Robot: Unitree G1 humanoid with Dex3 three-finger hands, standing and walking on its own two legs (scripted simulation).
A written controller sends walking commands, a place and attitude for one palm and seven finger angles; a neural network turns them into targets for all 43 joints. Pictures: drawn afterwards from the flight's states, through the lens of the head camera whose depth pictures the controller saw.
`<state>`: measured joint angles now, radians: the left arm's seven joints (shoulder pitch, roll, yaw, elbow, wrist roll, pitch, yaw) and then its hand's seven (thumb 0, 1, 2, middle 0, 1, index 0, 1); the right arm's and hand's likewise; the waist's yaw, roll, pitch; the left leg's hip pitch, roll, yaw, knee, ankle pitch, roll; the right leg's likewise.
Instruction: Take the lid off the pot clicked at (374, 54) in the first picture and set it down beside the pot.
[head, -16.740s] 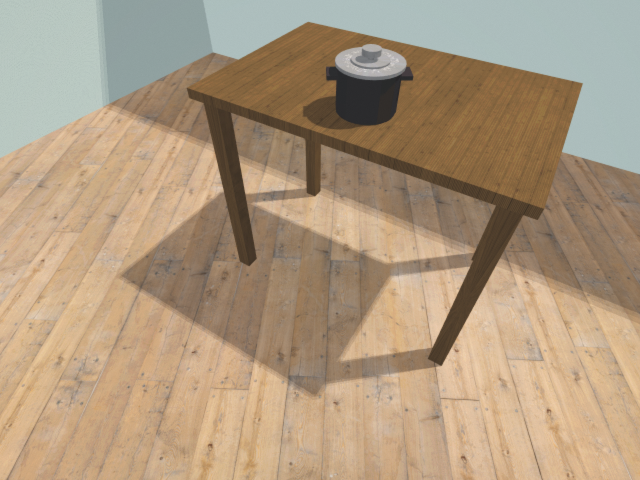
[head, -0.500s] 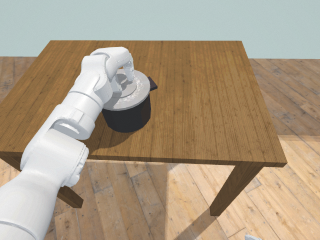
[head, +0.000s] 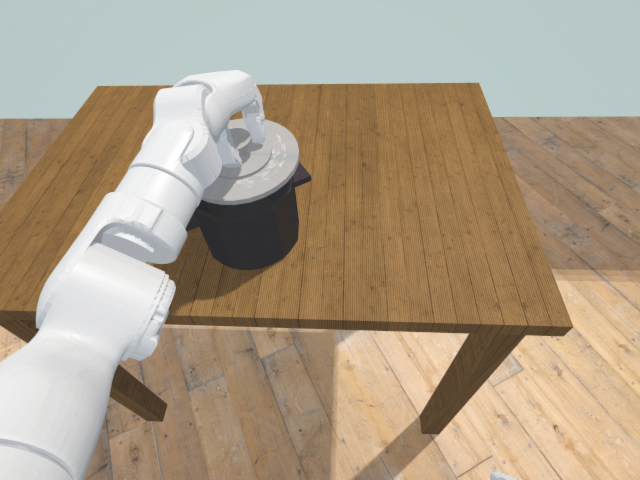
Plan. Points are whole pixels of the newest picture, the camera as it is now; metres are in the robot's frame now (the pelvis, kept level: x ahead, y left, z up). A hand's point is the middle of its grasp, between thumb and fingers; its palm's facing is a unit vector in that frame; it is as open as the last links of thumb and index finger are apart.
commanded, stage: lift the lid straight up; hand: left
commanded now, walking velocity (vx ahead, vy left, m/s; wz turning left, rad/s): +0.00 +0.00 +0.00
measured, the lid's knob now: (235, 143) +0.51 +0.10 +0.16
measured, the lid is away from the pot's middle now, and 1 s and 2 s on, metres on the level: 0.01 0.02 0.05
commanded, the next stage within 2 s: move the lid sideways beside the pot in 1.52 s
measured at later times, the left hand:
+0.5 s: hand (211, 117) +0.47 +0.10 +0.22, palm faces -0.28 -0.04 -0.96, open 7.3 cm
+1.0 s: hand (201, 74) +0.48 +0.10 +0.27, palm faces -0.19 -0.05 -0.98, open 7.3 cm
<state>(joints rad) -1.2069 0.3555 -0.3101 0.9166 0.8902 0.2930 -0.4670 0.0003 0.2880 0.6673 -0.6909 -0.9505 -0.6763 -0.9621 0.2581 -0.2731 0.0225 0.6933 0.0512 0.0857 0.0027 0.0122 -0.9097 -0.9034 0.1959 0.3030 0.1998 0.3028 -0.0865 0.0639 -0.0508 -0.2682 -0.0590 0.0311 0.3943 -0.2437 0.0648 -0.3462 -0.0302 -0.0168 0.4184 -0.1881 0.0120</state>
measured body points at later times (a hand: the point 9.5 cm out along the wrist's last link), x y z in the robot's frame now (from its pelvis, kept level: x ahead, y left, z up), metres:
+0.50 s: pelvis -0.01 +0.00 +0.00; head +0.02 -0.02 +0.45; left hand +0.48 +0.10 +0.28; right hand +0.11 -0.25 -0.13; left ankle -0.03 +0.08 -0.74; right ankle +0.01 -0.13 -0.74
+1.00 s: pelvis +0.00 +0.00 +0.00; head +0.02 -0.02 +0.45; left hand +0.48 +0.10 +0.32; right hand +0.10 -0.25 -0.13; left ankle -0.03 +0.08 -0.74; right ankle +0.01 -0.13 -0.74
